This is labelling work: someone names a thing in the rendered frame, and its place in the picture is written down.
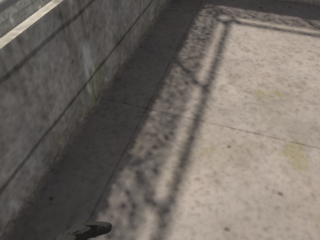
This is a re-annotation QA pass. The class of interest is robot left hand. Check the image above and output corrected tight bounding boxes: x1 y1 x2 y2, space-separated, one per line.
54 220 112 240

